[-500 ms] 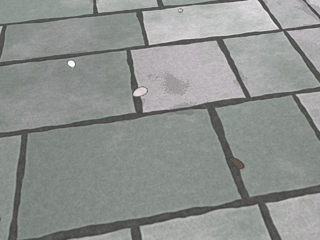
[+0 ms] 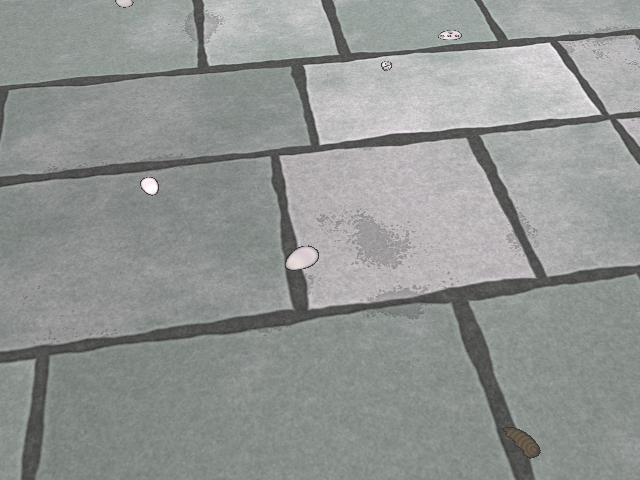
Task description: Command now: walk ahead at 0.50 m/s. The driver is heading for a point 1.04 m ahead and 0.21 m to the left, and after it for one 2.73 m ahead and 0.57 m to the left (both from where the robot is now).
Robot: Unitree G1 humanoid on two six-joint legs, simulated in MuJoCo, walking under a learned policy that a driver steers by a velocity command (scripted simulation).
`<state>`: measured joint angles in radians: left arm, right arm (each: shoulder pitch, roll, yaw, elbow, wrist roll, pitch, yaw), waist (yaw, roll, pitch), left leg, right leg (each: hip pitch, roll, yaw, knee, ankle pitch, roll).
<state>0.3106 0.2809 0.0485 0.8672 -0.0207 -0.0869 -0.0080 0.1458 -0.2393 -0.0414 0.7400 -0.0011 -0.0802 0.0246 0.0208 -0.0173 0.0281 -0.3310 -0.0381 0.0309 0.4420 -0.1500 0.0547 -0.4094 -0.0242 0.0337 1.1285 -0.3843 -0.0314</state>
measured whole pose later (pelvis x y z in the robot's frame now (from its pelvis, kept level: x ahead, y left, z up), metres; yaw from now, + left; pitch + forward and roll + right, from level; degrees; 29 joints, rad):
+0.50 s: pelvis +0.23 -0.05 -0.01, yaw +5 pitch +2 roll +1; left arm 0.03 0.24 0.03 0.73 0.02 -0.07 -0.01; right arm 0.32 -0.29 -0.06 0.84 0.02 -0.01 -0.02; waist -0.05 0.02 0.06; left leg -0.40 -0.01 -0.06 1.13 -0.56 -0.04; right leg -0.44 -0.02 -0.06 0.51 -0.11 -0.03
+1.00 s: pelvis +0.28 +0.00 +0.01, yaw +22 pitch +2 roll -3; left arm 0.08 0.32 0.09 0.83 -0.01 -0.04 -0.01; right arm 0.34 -0.27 -0.07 0.72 0.01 -0.01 -0.02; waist -0.02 -0.03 0.01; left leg -0.23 0.00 -0.03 0.45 -0.25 0.05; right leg -0.54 -0.03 -0.02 0.95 -0.31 0.00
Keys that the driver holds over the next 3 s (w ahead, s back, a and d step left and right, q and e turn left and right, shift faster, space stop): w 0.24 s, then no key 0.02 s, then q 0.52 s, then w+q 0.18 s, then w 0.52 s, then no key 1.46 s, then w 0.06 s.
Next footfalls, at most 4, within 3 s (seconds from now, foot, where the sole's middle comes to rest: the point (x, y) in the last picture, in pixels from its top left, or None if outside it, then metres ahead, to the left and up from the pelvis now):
0.38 right None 0.37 -0.15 -0.78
0.86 left None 0.28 0.09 -0.78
1.34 right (348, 413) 0.61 -0.03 -0.78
1.80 left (219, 354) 0.74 0.27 -0.78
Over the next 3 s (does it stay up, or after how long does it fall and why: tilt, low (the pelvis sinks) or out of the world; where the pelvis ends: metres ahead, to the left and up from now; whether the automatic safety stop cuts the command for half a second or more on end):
stays up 0.73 0.11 0.00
